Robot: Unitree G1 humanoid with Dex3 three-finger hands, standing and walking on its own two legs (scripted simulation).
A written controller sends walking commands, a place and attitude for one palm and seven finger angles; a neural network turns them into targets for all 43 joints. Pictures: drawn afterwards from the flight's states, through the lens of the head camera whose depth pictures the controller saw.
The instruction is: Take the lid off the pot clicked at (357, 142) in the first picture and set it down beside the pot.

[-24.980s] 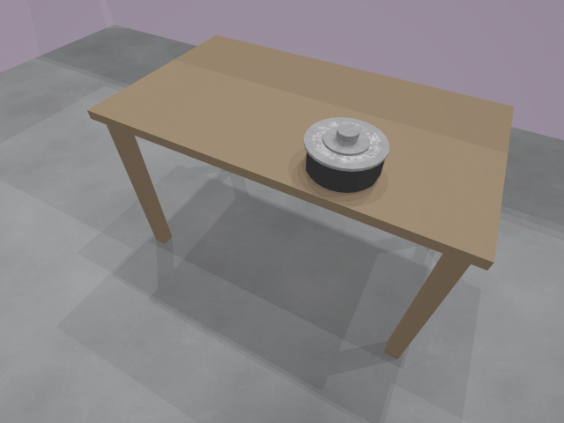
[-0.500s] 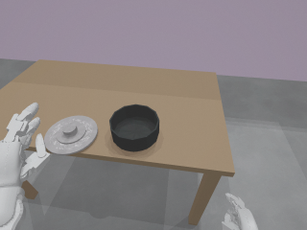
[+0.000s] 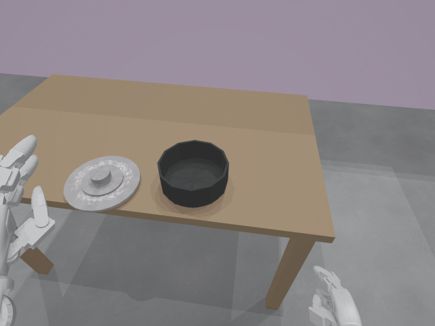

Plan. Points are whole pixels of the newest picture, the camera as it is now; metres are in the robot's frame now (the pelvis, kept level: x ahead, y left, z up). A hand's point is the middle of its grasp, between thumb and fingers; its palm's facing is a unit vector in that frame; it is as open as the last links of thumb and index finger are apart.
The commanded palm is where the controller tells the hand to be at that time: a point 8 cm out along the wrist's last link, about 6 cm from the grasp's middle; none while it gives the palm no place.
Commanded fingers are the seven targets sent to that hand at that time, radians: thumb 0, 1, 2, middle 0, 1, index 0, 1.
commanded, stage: step back with the hand held close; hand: left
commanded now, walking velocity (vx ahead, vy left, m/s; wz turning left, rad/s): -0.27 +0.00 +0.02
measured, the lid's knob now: (100, 174) +0.48 +0.39 -0.06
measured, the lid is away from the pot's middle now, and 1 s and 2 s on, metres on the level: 0.26 0.26 0.26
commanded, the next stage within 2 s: stop stepping back and stand still in 1.36 s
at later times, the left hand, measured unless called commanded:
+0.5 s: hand (31, 269) +0.14 +0.25 +0.16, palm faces +0.34 -0.81 -0.47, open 7.4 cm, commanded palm +0.08 +0.30 +0.17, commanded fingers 0.00 0.90 0.90 -0.20 -0.30 -0.20 -0.30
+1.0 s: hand (13, 308) +0.09 +0.24 +0.16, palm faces +0.30 -0.86 -0.41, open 7.4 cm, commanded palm +0.03 +0.30 +0.17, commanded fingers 0.00 0.90 0.90 -0.20 -0.30 -0.20 -0.30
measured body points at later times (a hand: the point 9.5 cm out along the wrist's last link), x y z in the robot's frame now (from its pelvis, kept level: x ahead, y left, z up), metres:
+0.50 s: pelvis -0.05 +0.01 -0.01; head -0.04 +0.02 +0.44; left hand +0.11 +0.29 +0.18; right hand +0.12 -0.21 -0.09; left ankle +0.02 +0.09 -0.74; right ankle -0.02 -0.13 -0.74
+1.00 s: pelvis -0.11 +0.02 -0.02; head -0.09 +0.04 +0.43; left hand +0.07 +0.29 +0.18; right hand +0.07 -0.22 -0.09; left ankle -0.02 +0.10 -0.74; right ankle -0.09 -0.11 -0.74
